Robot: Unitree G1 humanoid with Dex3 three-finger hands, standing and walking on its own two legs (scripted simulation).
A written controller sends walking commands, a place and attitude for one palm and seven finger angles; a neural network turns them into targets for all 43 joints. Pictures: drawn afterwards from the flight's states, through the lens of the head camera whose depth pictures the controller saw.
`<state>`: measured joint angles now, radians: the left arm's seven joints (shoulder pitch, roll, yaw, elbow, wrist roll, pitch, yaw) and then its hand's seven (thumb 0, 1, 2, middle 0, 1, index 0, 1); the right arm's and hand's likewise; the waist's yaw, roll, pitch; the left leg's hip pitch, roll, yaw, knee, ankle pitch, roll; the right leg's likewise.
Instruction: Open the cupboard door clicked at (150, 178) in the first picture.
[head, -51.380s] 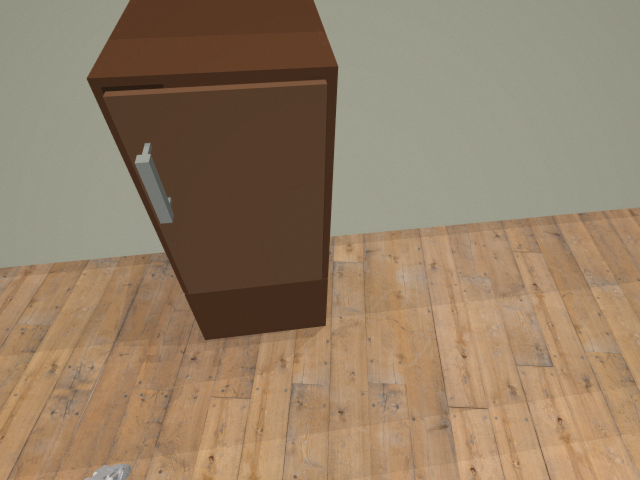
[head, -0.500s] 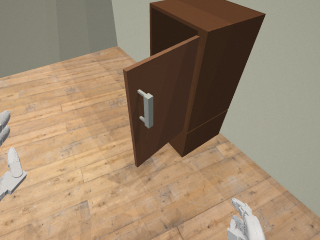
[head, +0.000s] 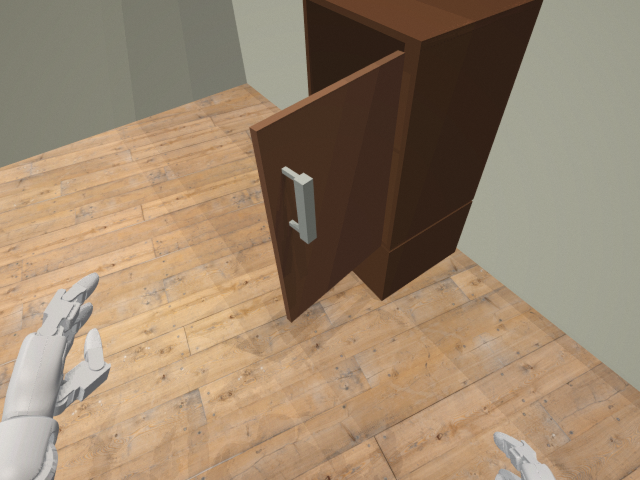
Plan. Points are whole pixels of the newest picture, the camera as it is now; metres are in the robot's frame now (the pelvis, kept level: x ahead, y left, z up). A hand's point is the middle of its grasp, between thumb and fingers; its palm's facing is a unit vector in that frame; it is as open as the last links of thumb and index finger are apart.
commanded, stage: let the arm hang, fingers relaxed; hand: left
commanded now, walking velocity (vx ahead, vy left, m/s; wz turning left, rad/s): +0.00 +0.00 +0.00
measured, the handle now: (298, 205) +0.59 +0.08 -0.03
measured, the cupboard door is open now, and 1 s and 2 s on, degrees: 99 99 99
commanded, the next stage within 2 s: look to check the result in 1.02 s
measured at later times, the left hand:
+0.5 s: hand out of the picture -0.02 +0.17 -0.17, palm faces +0.04 -0.97 -0.24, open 7.2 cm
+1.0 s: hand out of the picture +0.02 +0.15 -0.17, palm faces +0.04 -0.98 -0.18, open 7.3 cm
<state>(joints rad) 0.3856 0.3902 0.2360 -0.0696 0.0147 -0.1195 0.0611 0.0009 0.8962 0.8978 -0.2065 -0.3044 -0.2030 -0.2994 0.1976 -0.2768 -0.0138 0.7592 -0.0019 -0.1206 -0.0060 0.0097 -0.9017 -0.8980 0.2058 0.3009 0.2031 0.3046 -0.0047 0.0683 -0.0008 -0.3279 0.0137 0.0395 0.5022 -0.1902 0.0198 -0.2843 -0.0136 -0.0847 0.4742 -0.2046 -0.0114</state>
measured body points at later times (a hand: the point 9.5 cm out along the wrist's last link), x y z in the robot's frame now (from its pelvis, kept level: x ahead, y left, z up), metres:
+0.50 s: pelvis +0.00 -0.02 +0.00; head +0.02 -0.03 +0.45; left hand -0.02 +0.22 -0.15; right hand +0.01 -0.24 -0.16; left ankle +0.05 +0.10 -0.74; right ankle +0.03 -0.11 -0.74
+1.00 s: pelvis +0.02 -0.02 +0.01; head +0.03 -0.02 +0.45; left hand +0.01 +0.20 -0.15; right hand +0.00 -0.22 -0.16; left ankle +0.05 +0.10 -0.74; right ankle +0.03 -0.11 -0.74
